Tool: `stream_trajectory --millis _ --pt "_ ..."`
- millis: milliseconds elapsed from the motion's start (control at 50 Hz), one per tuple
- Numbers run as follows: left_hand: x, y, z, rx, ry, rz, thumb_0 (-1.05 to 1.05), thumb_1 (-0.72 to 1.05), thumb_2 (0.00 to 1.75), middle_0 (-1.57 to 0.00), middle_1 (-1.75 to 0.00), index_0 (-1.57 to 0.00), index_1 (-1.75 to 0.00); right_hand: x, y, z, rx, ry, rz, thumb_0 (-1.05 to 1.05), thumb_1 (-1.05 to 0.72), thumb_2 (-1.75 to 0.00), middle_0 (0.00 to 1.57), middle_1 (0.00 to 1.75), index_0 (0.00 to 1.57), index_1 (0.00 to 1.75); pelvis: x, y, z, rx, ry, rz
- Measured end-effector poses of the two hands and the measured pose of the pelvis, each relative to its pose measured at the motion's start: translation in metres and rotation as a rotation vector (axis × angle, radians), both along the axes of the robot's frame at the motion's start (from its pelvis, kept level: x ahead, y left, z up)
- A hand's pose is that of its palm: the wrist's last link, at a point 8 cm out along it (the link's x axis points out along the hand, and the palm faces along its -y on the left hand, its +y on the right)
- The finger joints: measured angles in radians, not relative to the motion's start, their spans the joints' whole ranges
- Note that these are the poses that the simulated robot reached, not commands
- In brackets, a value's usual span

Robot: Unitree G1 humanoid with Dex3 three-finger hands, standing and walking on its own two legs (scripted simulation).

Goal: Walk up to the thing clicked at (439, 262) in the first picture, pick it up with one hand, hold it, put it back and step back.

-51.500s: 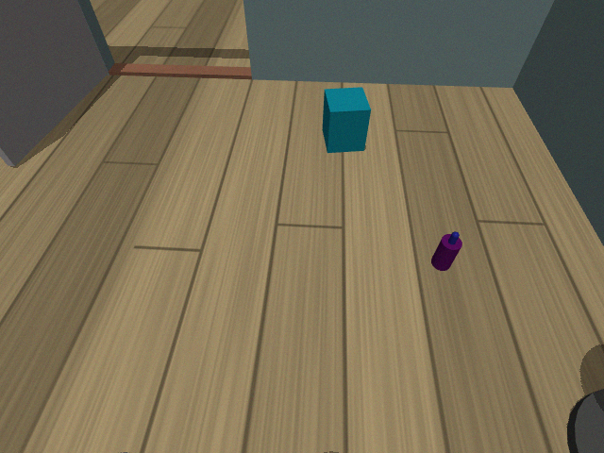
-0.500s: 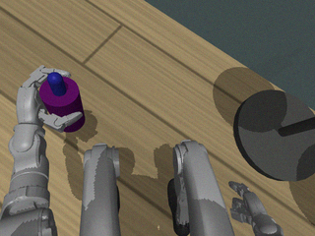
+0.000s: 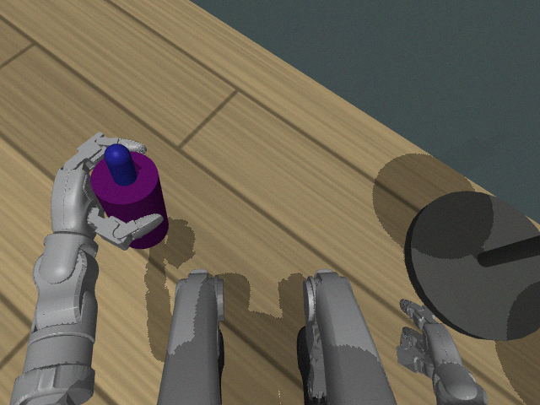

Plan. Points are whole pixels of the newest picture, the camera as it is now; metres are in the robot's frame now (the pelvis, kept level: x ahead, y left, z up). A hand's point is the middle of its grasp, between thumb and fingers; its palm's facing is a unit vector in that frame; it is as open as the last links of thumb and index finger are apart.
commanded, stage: lift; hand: left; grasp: from the side
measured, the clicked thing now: (132, 195) +0.38 +0.20 +0.01
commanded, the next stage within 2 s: hold in 1.46 s
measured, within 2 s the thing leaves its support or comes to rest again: neither
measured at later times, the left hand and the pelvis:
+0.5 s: hand (54, 144) +0.37 +0.21 +0.17, palm faces +0.04 -1.00 -0.02, open 10.9 cm; pelvis +0.03 +0.01 +0.14, yaw +3 degrees
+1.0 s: hand (8, 80) +0.37 +0.20 +0.24, palm faces +0.03 -1.00 +0.00, open 10.9 cm; pelvis +0.05 +0.01 +0.20, yaw +3 degrees
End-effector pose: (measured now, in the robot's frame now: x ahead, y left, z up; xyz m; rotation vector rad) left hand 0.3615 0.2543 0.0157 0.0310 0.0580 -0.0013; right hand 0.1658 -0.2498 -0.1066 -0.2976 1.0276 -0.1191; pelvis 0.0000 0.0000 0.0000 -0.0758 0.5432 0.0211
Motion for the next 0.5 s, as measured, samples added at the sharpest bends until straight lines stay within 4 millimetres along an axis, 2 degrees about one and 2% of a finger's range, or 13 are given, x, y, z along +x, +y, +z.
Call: stream_trajectory --millis 260,380,500 --pt "-0.01 -0.001 0.105 -0.002 0.013 0.043 0.05 -0.48 1.09 -0.74 -1.0 -0.67 -0.97 0.029 0.009 0.095 0.014 -0.101 -0.015 0.01 -0.9 -0.89 0.21 0.3 0.2 0.3 0.022 0.001 0.085 0.008 -0.083 0.022" --pt "-0.013 0.005 0.136 -0.014 0.015 0.069 0.05 -0.48 1.09 -0.74 -1.0 -0.67 -0.97 0.033 0.011 0.136 0.002 -0.141 -0.011 0.01 -0.89 -0.89 0.21 0.3 0.2 0.3 0.029 0.004 0.116 0.011 -0.134 0.031" --pt "-0.019 0.006 0.157 -0.01 0.035 0.043 0.05 -0.48 1.09 -0.74 -1.0 -0.67 -0.97 0.03 0.014 0.163 -0.003 -0.147 -0.01 0.01 -0.89 -0.89 0.21 0.3 0.2 0.3 0.033 0.008 0.14 0.013 -0.18 0.04"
